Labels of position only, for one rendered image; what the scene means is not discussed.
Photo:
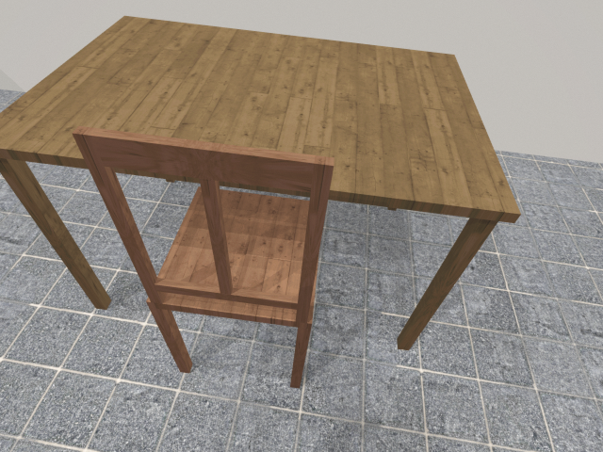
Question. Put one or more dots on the chair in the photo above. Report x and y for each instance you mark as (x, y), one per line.
(236, 255)

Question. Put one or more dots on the table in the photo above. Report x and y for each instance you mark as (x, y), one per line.
(401, 125)

